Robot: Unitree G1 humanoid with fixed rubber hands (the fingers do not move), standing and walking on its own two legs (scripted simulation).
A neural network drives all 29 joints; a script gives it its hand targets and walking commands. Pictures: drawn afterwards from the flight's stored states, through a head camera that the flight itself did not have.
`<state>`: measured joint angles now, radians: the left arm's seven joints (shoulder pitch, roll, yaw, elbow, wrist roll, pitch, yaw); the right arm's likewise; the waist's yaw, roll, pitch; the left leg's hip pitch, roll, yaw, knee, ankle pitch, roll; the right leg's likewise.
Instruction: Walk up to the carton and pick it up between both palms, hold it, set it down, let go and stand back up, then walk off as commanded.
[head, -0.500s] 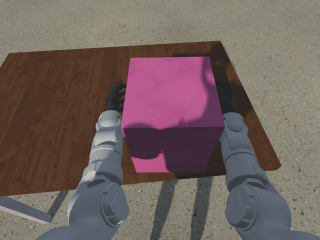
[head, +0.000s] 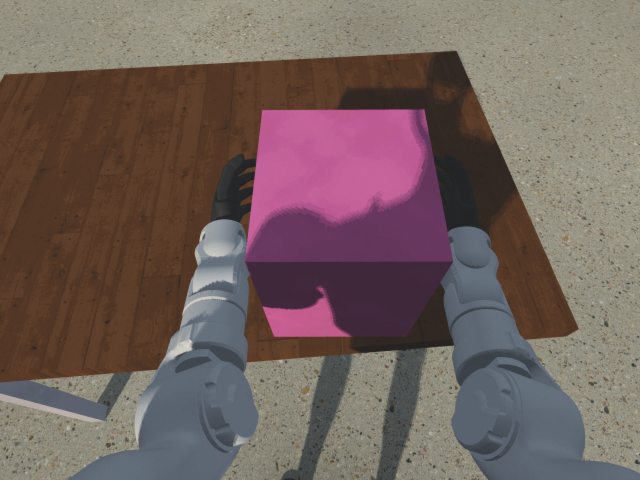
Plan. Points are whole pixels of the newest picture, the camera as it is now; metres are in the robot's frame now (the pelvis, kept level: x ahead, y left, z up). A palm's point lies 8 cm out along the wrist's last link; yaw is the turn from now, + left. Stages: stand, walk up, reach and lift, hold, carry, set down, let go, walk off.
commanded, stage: set down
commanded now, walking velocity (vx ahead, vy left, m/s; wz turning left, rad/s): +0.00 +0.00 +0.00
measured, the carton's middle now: (341, 234) +0.42 +0.03 +0.01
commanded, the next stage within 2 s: none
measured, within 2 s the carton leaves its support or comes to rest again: rests again in 0.88 s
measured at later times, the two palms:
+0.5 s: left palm (215, 229) +0.40 +0.19 +0.04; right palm (451, 220) +0.42 -0.10 +0.07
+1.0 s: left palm (215, 233) +0.39 +0.19 +0.04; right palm (449, 226) +0.41 -0.10 +0.06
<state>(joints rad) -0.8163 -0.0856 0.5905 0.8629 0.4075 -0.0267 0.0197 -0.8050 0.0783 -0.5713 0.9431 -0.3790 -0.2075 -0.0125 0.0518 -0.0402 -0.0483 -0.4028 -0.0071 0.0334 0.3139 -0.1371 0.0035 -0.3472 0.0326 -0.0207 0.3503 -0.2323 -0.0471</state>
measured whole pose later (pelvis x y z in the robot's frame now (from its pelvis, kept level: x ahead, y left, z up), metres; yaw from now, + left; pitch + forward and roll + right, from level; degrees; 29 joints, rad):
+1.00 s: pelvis -0.01 +0.00 +0.00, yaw +0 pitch +12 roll +0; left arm -0.86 -0.08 0.71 0.98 0.43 -0.11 -0.01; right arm -0.81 0.11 -0.67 0.94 -0.48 -0.20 0.01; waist 0.06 -0.09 -0.05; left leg -0.41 0.00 0.04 0.31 -0.12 0.01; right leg -0.35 0.04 -0.03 0.35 -0.21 -0.01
